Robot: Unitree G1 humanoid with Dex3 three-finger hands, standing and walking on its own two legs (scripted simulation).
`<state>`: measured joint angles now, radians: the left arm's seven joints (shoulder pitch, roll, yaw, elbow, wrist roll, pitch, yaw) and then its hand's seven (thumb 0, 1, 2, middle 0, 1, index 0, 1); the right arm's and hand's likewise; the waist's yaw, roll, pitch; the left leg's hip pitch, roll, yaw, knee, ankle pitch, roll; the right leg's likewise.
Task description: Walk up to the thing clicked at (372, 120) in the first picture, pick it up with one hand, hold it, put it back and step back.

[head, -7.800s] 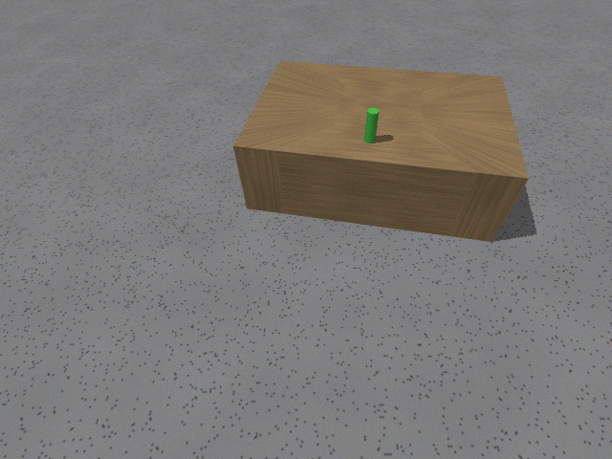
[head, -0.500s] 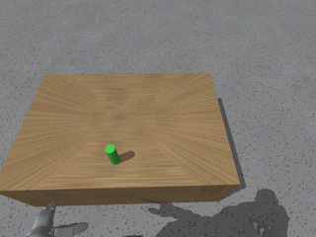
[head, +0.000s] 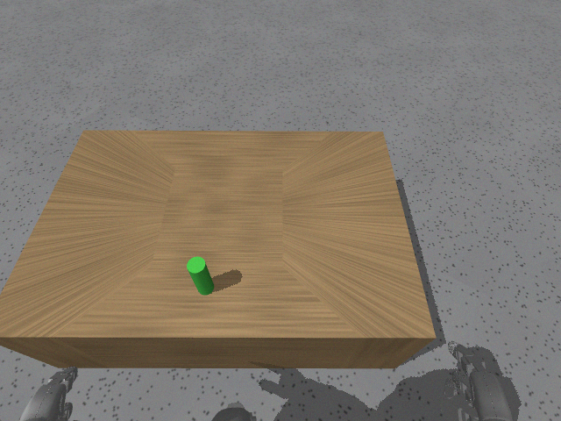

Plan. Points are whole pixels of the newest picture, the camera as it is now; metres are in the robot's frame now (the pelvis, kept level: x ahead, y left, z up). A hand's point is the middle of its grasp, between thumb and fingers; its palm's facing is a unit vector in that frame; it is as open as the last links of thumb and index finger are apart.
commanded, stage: go down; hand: left
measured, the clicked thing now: (201, 276) +0.46 +0.22 -0.31
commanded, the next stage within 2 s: none
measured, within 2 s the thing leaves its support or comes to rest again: neither
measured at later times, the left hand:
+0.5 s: hand out of the picture +0.13 +0.30 -0.10, palm faces +0.09 -0.94 -0.32, open 17.4 cm
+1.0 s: hand (50, 330) +0.26 +0.37 -0.05, palm faces +0.18 -0.96 -0.21, open 17.5 cm
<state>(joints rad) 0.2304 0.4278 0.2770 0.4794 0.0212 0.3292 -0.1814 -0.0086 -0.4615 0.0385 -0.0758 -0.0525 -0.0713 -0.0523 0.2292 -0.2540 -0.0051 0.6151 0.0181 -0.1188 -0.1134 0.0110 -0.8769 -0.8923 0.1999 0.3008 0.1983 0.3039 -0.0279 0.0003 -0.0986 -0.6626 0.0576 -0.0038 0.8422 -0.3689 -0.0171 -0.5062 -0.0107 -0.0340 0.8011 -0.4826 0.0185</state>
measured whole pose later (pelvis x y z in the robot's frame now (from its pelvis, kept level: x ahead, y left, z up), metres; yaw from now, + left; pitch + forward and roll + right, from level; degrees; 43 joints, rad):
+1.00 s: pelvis -0.03 +0.01 -0.02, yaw -1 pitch +14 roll -3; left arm -0.16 0.65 0.51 0.75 -0.05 0.15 -0.39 -0.01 -0.54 0.05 -0.07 -0.03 -0.04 -0.05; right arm 0.31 -0.28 0.02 0.66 0.00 -0.25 -0.17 0.01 -0.89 -0.90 0.20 0.30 0.20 0.30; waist -0.06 0.00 -0.10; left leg -0.86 0.07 -0.02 1.00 -0.39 -0.01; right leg -0.69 0.00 -0.03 0.95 -0.50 0.03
